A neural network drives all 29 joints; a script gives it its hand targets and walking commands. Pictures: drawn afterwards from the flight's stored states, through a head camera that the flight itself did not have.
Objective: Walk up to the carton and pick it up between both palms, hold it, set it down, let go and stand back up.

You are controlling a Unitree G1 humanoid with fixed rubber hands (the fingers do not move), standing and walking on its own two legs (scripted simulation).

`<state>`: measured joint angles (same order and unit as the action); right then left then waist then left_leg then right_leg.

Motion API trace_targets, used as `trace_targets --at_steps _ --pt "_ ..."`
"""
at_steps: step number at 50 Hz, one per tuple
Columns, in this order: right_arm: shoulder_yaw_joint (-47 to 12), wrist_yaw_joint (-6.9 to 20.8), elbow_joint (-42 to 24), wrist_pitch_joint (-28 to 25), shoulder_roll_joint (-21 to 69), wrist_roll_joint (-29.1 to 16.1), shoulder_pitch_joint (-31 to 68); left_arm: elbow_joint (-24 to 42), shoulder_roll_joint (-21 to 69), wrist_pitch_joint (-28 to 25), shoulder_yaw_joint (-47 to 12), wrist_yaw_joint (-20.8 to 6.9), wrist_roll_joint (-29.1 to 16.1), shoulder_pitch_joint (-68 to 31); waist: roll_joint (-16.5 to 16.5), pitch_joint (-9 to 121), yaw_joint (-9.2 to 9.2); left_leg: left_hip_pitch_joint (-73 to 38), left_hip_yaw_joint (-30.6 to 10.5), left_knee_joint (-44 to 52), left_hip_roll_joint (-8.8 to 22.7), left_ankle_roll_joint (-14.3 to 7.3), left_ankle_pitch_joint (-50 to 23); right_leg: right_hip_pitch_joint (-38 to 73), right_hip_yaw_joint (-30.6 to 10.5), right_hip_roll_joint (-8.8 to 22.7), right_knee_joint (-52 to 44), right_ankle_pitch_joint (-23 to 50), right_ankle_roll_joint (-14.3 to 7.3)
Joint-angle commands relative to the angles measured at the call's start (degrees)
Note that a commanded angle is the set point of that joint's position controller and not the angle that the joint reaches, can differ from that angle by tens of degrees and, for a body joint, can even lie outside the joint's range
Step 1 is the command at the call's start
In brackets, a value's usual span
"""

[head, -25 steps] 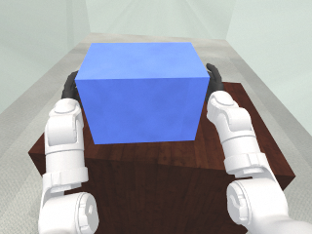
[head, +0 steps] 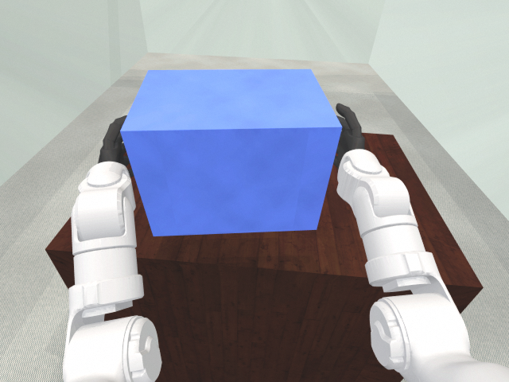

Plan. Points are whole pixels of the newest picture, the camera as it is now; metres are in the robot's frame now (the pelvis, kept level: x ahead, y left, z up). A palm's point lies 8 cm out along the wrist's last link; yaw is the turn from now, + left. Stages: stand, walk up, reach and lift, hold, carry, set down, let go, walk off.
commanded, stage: hold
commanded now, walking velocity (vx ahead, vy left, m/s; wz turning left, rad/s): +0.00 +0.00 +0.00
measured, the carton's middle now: (233, 151) +0.41 +0.01 +0.22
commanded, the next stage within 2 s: none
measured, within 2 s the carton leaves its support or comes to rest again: neither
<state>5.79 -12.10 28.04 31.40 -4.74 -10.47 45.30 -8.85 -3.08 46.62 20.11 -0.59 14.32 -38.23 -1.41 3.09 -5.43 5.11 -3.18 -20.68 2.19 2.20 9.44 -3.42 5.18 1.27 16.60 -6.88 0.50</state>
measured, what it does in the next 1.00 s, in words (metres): stands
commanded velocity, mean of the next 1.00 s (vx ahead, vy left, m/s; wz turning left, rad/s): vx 0.00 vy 0.00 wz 0.00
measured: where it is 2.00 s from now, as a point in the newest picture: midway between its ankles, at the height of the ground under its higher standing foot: outside the picture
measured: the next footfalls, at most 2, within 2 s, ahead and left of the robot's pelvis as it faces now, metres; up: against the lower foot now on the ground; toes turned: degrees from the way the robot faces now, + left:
none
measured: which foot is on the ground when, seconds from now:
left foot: down 0.00-1.00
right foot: down 0.00-1.00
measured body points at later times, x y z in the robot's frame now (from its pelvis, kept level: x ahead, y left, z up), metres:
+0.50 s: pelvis +0.00 +0.00 +0.00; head -0.07 +0.02 +0.45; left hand +0.38 +0.18 +0.22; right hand +0.38 -0.17 +0.23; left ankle +0.03 +0.14 -0.75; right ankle +0.03 -0.12 -0.75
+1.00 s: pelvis +0.00 +0.00 +0.00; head -0.06 +0.01 +0.45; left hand +0.38 +0.18 +0.21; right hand +0.38 -0.17 +0.23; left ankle +0.03 +0.14 -0.75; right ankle +0.03 -0.12 -0.75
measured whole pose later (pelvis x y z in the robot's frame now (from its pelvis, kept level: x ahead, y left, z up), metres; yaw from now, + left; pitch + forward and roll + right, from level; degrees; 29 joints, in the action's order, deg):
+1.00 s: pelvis +0.00 +0.00 +0.00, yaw +0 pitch -6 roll -1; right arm 6.1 -12.2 30.0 29.9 -4.7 -10.5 46.3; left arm -11.0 -2.9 44.7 20.9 -0.3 13.8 -38.5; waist -1.2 2.4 -4.8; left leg 5.5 -2.9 -20.5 2.4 2.4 9.0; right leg -4.4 4.8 1.1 17.4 -6.8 0.3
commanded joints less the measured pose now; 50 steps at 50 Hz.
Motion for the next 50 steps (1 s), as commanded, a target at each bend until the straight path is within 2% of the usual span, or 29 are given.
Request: trace_targets --at_steps 1,19,20,22,27,30,35,36,37,38,39,42,45,50 --pt "-19.9 11.1 -17.3 -3.7 29.7 -9.6 48.3 11.6 25.8 -5.6 -27.1 -11.1 -12.5 -53.5 5.0 27.8 -0.56 -0.5 3.0 3.1 -6.0 0.7 -12.0 14.0 -2.0 -4.4 -0.4 7.8 1.2" --pt "-19.6 11.3 -16.5 -4.0 29.9 -9.3 48.9 10.8 25.9 -5.7 -26.9 -11.1 -12.4 -54.1 5.0 27.8 -0.37 -0.3 3.0 3.3 -6.0 0.5 -11.3 13.6 -2.0 -4.4 -0.5 6.8 1.1" --pt "-18.3 11.2 -14.3 -4.1 28.8 -9.0 49.7 8.2 25.7 -5.5 -25.0 -11.2 -11.6 -53.4 5.4 25.3 -0.16 0.3 3.5 3.8 -5.9 0.5 -9.3 12.9 -1.9 -4.5 -0.4 5.2 0.9" --pt "-17.9 11.3 -14.2 -4.7 29.2 -8.6 49.7 7.8 26.3 -5.8 -24.8 -11.4 -11.4 -52.8 5.0 25.3 0.04 1.1 3.8 4.2 -5.8 0.3 -8.6 14.0 -2.1 -4.5 -0.4 4.8 0.8" --pt "-17.8 11.1 -14.3 -5.5 29.2 -8.6 49.6 8.5 26.6 -6.5 -25.5 -11.3 -11.9 -53.6 5.7 27.0 -0.71 -0.7 3.6 3.0 -5.7 1.1 -12.4 13.9 -1.7 -4.7 -0.1 7.8 0.8" --pt "-19.1 10.8 -15.7 -5.6 29.7 -9.5 48.8 11.3 26.5 -7.1 -27.0 -10.9 -12.6 -54.3 5.5 29.7 -1.15 -2.1 3.4 2.1 -6.1 1.4 -14.9 14.7 -1.9 -4.9 0.3 10.6 1.0" --pt "-20.3 10.7 -16.7 -5.5 30.2 -9.7 49.3 11.0 26.0 -7.1 -26.8 -10.3 -12.2 -53.5 5.0 29.2 0.27 -0.5 3.5 3.0 -6.2 0.5 -11.8 14.7 -2.1 -4.6 0.2 8.0 1.3" --pt "-19.6 10.8 -15.1 -5.3 29.7 -9.1 49.2 9.0 25.4 -6.9 -26.1 -10.4 -11.6 -53.1 5.0 26.8 0.24 0.3 3.7 3.4 -6.1 0.3 -10.1 13.8 -2.1 -4.4 -0.2 6.3 1.2" --pt "-20.2 10.8 -17.1 -5.7 30.7 -9.5 49.7 11.3 26.4 -7.1 -27.5 -10.2 -12.6 -53.3 4.9 29.2 0.24 -0.1 3.6 3.1 -6.1 0.4 -10.9 14.6 -2.0 -4.6 0.3 7.2 1.2" --pt "-19.4 10.8 -15.4 -5.4 30.1 -8.9 49.0 9.5 26.1 -7.0 -26.7 -10.3 -12.2 -53.4 4.8 26.9 0.2 0.5 3.6 3.6 -6.0 0.3 -9.8 13.7 -2.0 -4.5 -0.1 6.4 1.1" --pt "-20.0 10.8 -16.8 -5.7 30.6 -9.3 50.0 10.2 26.4 -7.0 -26.9 -10.3 -12.6 -53.4 4.4 28.4 0.41 0.2 3.7 3.4 -6.1 0.1 -10.3 14.3 -2.2 -4.4 -0.1 6.9 1.2" --pt "-19.4 10.8 -15.0 -5.4 30.8 -8.8 49.7 9.3 26.1 -7.2 -26.5 -10.3 -12.5 -54.1 4.6 27.2 0.17 0.8 3.7 3.7 -6.1 0.0 -9.0 13.4 -2.2 -4.4 -0.3 5.8 1.2" --pt "-19.7 10.7 -15.5 -5.6 30.9 -9.0 50.3 9.0 26.2 -7.2 -26.4 -10.4 -12.5 -53.7 4.1 27.9 0.67 1.2 3.6 3.6 -6.2 -0.2 -9.0 14.1 -2.3 -4.3 0.0 6.3 1.3" --pt "-20.1 10.4 -15.7 -5.3 31.2 -9.4 49.6 10.2 26.2 -7.4 -26.7 -10.6 -12.8 -54.2 4.1 29.2 0.2 0.8 3.7 3.3 -6.3 0.0 -10.0 14.9 -2.4 -4.4 0.1 7.5 1.4"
